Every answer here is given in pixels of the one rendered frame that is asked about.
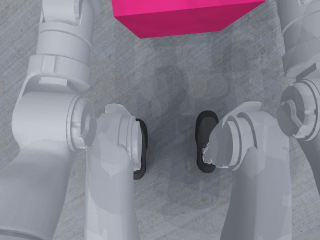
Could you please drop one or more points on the carton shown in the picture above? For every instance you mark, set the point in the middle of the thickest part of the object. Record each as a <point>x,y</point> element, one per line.
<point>159,18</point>

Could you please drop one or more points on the robot left forearm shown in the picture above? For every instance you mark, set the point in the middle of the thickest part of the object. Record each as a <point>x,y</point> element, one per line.
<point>65,39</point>

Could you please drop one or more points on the left robot upper arm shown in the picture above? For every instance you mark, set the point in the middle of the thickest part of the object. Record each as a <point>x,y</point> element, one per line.
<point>50,129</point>

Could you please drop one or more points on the robot left thigh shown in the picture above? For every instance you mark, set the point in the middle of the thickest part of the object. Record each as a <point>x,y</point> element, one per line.
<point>109,206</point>

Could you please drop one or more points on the right robot upper arm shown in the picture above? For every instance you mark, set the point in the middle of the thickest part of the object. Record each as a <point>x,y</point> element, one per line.
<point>298,117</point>

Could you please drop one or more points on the robot right forearm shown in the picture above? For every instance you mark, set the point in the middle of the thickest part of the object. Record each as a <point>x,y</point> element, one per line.
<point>300,28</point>

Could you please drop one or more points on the robot left foot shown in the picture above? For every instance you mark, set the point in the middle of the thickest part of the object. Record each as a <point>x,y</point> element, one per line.
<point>138,174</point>

